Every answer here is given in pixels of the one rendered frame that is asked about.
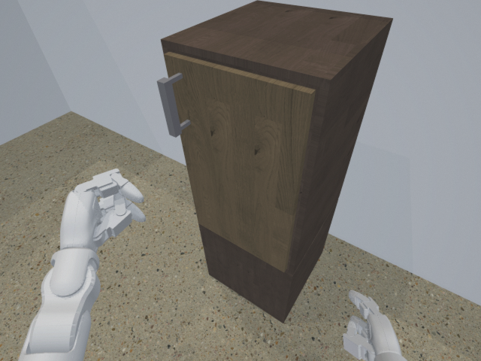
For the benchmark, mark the robot left hand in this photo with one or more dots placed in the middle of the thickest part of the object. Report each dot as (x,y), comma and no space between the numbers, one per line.
(82,212)

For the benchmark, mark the handle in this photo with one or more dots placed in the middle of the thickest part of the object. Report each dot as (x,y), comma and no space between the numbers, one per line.
(169,105)

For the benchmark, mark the robot right hand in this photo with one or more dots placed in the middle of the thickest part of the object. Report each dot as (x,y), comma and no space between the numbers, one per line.
(374,336)

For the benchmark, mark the cupboard door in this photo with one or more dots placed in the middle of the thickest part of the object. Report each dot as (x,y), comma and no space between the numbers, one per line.
(244,152)

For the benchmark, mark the left robot forearm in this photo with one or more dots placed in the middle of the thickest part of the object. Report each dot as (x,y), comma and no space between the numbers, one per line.
(60,330)

